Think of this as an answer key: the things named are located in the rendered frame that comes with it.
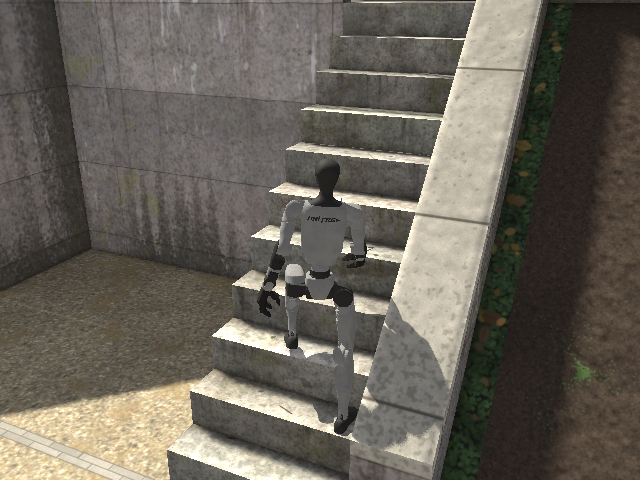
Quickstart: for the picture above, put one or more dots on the stairs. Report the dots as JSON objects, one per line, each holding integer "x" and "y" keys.
{"x": 267, "y": 412}

